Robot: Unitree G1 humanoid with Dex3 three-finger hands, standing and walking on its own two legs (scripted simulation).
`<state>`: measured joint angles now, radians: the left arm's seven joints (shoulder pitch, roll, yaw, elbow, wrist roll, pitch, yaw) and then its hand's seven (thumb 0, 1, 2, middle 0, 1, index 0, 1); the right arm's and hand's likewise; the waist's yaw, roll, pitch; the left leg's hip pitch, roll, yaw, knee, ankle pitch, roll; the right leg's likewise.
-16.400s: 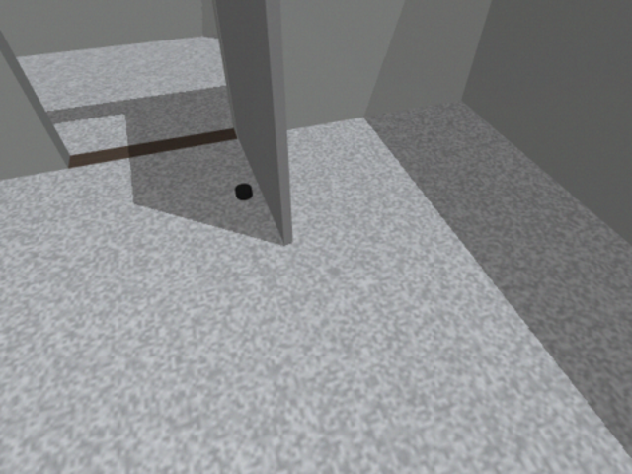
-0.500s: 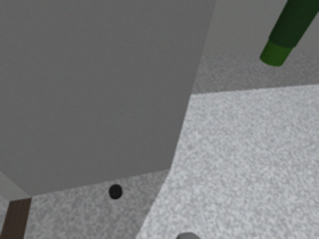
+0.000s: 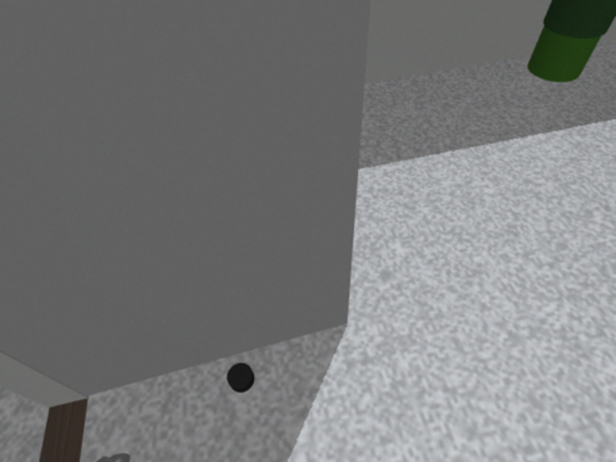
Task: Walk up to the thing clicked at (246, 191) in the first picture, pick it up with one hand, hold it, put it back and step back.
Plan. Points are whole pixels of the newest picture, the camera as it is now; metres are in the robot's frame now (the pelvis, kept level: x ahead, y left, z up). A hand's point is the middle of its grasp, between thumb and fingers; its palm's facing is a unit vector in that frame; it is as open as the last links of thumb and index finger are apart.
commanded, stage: walk up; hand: left
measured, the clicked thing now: (240, 377) +0.46 +0.26 -0.74
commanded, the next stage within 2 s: none
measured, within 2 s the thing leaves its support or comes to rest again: neither
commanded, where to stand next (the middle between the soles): +0.08 -0.01 m, yaw +8 degrees
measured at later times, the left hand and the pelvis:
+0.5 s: hand out of the picture +0.13 +0.27 -0.15, palm faces +0.05 -0.94 -0.33, open 7.4 cm; pelvis +0.02 +0.01 +0.01, yaw +3 degrees
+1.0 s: hand out of the picture +0.10 +0.27 -0.15, palm faces +0.11 -0.94 -0.31, open 7.4 cm; pelvis +0.02 +0.01 +0.01, yaw +5 degrees
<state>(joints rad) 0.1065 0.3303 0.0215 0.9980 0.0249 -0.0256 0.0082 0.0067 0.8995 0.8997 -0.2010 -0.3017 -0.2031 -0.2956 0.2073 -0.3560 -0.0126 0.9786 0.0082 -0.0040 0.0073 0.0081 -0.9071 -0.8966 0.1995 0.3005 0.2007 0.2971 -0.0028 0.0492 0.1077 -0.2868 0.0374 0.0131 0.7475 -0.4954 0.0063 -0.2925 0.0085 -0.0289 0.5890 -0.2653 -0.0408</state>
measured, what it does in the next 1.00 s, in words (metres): steps on the spot: left foot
